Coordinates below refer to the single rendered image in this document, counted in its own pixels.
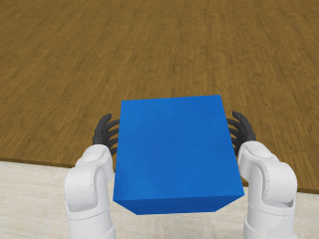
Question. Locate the left robot hand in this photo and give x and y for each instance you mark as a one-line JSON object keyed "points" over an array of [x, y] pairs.
{"points": [[102, 134]]}

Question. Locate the left robot forearm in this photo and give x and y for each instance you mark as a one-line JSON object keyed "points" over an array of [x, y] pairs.
{"points": [[87, 196]]}

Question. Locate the right robot forearm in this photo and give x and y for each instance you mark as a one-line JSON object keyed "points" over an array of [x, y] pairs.
{"points": [[272, 188]]}

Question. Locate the carton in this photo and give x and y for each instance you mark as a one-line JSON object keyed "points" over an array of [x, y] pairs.
{"points": [[175, 155]]}

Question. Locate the right robot hand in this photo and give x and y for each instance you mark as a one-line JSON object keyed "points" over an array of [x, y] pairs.
{"points": [[244, 132]]}

